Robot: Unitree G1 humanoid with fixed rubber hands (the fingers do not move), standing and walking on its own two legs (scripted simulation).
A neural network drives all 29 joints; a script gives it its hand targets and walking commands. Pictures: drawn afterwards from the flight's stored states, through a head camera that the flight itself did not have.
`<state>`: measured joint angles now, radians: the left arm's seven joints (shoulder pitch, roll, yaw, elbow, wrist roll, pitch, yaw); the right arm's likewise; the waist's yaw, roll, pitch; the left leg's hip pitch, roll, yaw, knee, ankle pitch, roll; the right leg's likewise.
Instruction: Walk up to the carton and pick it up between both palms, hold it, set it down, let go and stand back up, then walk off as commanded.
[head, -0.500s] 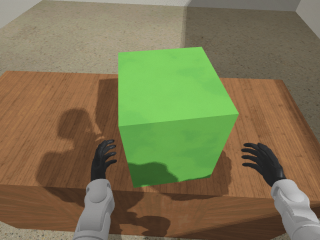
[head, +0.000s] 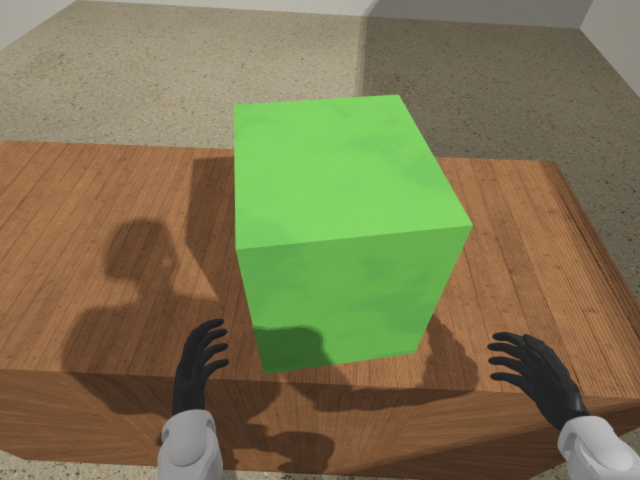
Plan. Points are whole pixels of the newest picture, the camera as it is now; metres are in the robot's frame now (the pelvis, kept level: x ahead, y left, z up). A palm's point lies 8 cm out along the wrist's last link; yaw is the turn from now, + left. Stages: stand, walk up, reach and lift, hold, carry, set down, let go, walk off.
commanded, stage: set down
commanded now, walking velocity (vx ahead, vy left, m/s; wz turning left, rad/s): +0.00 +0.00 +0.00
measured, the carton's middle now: (330, 237) +0.47 +0.02 +0.04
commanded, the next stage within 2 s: let go in 1.76 s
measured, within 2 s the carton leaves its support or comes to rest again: neither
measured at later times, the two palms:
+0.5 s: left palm (189, 435) +0.20 +0.18 -0.02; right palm (572, 434) +0.21 -0.26 +0.00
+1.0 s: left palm (179, 451) +0.19 +0.20 -0.04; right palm (554, 445) +0.20 -0.24 -0.02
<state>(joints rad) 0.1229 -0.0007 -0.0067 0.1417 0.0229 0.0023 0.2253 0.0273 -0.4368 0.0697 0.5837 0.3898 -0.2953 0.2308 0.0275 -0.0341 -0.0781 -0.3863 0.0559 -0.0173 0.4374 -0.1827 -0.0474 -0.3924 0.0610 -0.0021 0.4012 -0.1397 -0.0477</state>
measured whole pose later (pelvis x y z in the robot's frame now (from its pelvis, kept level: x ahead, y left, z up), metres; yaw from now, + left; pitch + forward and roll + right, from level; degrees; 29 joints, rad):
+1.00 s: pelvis +0.00 +0.01 +0.00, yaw +0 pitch +8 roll +0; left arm 0.26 0.03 -0.02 0.20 0.02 0.03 0.19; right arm 0.20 -0.40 0.03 0.47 0.31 -0.21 0.20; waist 0.03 -0.05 -0.08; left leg -0.39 0.04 -0.02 0.44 -0.18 -0.03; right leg -0.39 0.04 0.00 0.40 -0.14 -0.04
